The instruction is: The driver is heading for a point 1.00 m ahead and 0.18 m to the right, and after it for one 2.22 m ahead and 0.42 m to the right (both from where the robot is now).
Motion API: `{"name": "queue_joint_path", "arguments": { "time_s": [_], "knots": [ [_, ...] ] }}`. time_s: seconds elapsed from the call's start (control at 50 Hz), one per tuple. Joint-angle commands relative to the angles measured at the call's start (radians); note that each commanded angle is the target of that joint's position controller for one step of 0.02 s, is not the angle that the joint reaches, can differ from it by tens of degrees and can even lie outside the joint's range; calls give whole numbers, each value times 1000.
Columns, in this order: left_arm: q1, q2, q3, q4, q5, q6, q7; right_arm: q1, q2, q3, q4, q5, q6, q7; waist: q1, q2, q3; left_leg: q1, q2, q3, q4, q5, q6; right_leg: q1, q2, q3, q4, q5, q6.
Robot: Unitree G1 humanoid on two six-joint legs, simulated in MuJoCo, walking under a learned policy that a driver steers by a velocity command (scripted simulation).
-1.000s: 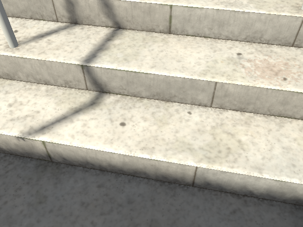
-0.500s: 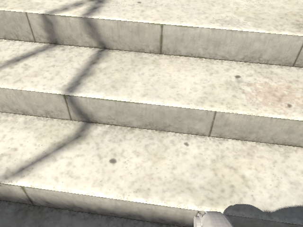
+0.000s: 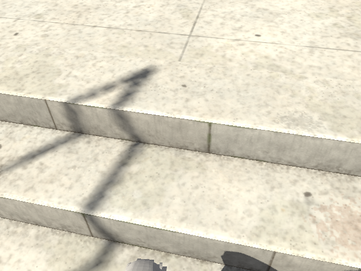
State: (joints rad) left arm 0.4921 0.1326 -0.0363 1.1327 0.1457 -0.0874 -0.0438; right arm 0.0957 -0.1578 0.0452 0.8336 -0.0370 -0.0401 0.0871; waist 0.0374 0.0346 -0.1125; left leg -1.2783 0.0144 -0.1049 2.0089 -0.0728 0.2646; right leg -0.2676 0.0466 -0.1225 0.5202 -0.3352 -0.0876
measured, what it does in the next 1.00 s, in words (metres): climbs, turning right: left foot 0.15 m higher, then right foot 0.15 m higher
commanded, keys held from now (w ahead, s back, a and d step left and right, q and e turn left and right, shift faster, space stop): w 0.14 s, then w+e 0.80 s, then w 0.06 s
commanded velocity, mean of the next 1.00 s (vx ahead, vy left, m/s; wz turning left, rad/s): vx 0.50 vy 0.00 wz -0.37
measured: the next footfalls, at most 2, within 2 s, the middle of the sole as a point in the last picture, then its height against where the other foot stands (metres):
left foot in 0.24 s outside the picture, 0.15 m higher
right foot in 0.78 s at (250, 206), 0.15 m higher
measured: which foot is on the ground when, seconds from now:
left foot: up 0.00-0.22, down 0.24-0.84, up 0.86-1.00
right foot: down 0.00-0.28, up 0.30-0.76, down 0.78-1.00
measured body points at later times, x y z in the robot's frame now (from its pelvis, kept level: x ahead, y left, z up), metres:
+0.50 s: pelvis +0.32 +0.04 +0.14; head +0.33 +0.04 +0.59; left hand +0.44 +0.27 +0.00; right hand +0.26 -0.18 -0.02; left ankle +0.33 +0.13 -0.58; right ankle +0.31 -0.11 -0.33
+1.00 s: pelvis +0.61 -0.06 +0.27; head +0.62 -0.05 +0.72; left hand +0.68 +0.17 +0.11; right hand +0.61 -0.32 +0.14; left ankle +0.63 +0.11 -0.20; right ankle +0.61 -0.14 -0.42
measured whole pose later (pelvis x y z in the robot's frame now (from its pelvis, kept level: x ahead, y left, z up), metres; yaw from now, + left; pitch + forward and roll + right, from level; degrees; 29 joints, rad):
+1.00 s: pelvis +0.61 -0.06 +0.27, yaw -24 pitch +6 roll -3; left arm 0.37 0.20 0.02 1.10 0.05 -0.04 -0.06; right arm 0.21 -0.24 -0.01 0.94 -0.07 -0.08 0.07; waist 0.03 0.04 -0.13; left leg -0.91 0.01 -0.20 1.97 -0.04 0.17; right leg -0.57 0.15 -0.01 0.85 -0.38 -0.10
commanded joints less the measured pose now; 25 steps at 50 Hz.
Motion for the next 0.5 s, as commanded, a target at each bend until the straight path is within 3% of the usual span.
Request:
{"name": "queue_joint_path", "arguments": {
  "time_s": [0.02,0.06,0.08,0.1,0.12,0.14,0.16,0.18,0.2,0.22,0.24,0.26,0.28,0.3,0.32,0.34,0.36,0.38,0.4,0.42,0.44,0.46,0.48,0.5],
  "knots": [
    [151,6,-24,46,22,-7,-8,-138,-10,26,-76,4,-12,-30,20,-96,133,-438,46,-1,116,-78,42,272,-290,317,-246,23,-157],
    [139,3,-30,49,33,-6,-1,-214,-1,41,-115,11,-12,-29,6,-67,153,-406,95,72,-12,-77,32,249,-286,269,-305,101,-152],
    [178,16,-33,65,33,-7,-9,-303,-41,34,-158,18,-1,-33,34,-26,140,-345,112,124,-205,12,15,224,-284,244,-353,66,-145],
    [81,119,13,15,-172,-34,47,-367,55,37,-237,33,-9,-79,-22,-14,321,-130,92,238,-211,-272,-149,-45,-245,214,-440,88,-92],
    [149,8,-43,39,-17,-11,-24,-505,-7,60,-247,12,40,-29,59,-74,51,92,129,185,-424,-45,-43,-70,-300,190,-522,107,-146],
    [103,112,23,-6,-193,-19,65,-307,25,33,-231,39,36,-60,-3,10,286,222,101,322,-512,-231,-144,-77,-262,157,-619,321,-127],
    [111,138,24,5,-209,-24,89,-245,55,47,-196,45,33,-74,0,-13,242,374,73,347,-600,-274,-137,-50,-258,129,-591,622,-109],
    [148,148,-8,19,-53,-40,-40,-391,51,59,-259,-9,65,7,-62,-344,33,503,1,273,-643,-197,-101,13,-306,111,-424,1176,-182],
    [101,207,18,-4,-67,-52,-83,-318,3,36,-239,-4,71,29,-108,-260,27,526,-43,302,-740,-173,-119,175,-328,107,-333,1594,-204],
    [62,247,40,-22,-87,-59,-93,-225,-68,6,-202,-5,64,24,-160,-236,-13,606,-99,302,-930,-240,-119,255,-322,107,-252,1663,-179],
    [61,289,71,-11,-79,-55,-97,-77,-126,-20,-159,-3,51,6,-175,-245,-111,831,-103,249,-1005,-162,-95,242,-300,103,-99,1687,-139],
    [242,158,43,18,-23,-63,-104,102,-128,-15,-80,7,36,-6,-145,-75,-345,1316,49,-19,-967,73,42,-101,-252,173,179,1453,-103],
    [232,129,43,12,-28,-48,-117,345,-169,-39,-3,-18,56,-21,-250,57,-392,1507,202,-410,-1274,-83,119,-332,-122,239,392,741,-70],
    [110,113,68,15,-93,-16,-128,526,-225,-75,85,-42,50,-30,-298,108,-284,1359,321,-745,-1550,-291,163,-454,-5,351,975,296,-34],
    [51,111,84,-5,-114,-17,-116,482,-239,-80,131,-33,6,-47,-229,61,-96,1154,320,-673,-1592,-477,69,-595,-36,422,1270,361,-37],
    [-3,65,79,-22,-107,-32,-87,343,-176,-71,142,-13,-17,-54,-167,67,-26,1020,321,-538,-1583,-441,55,-630,-60,403,1383,350,-50],
    [-86,45,70,-61,-103,-34,-66,236,-74,-48,153,-3,-18,-47,-129,-16,-38,992,333,-436,-1581,-313,60,-677,-54,376,1509,336,-94],
    [-148,20,54,-95,-105,-20,-54,171,23,-18,164,-8,-15,-41,-87,-81,-40,980,334,-334,-1587,-177,39,-721,-64,376,1558,351,-140],
    [-166,-20,40,-115,-109,-1,-55,113,78,-1,174,-23,-12,-39,-34,-93,-17,927,300,-208,-1614,-136,0,-748,-81,375,1552,339,-184],
    [-160,-21,35,-127,-106,17,-59,120,90,2,192,-36,-23,-38,8,-101,6,911,274,-84,-1624,-69,-34,-790,-87,358,1522,364,-209],
    [-168,-28,28,-134,-106,27,-68,114,92,-3,202,-34,-37,-46,30,-75,30,895,240,34,-1640,-37,-56,-819,-93,339,1518,316,-220],
    [-179,-22,27,-142,-119,31,-76,97,75,-12,196,-35,-50,-49,42,-62,42,871,223,146,-1674,-13,-64,-815,-109,297,1512,252,-207],
    [-193,-10,28,-151,-125,31,-78,70,65,-12,187,-44,-62,-57,62,-28,57,828,198,199,-1713,-31,-70,-807,-110,270,1528,235,-200],
    [-242,6,27,-178,-135,30,-74,57,55,-9,179,-66,-71,-58,68,-29,57,787,170,252,-1747,-57,-78,-795,-109,245,1485,254,-203]
  ]
}}
Velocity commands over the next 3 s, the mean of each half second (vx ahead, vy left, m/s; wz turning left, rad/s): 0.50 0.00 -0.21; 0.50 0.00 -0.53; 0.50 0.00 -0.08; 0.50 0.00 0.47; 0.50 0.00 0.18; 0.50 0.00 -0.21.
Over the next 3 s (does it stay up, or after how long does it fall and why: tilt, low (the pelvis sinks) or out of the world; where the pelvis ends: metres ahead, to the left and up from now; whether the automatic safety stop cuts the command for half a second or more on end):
stays up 1.68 -0.28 0.44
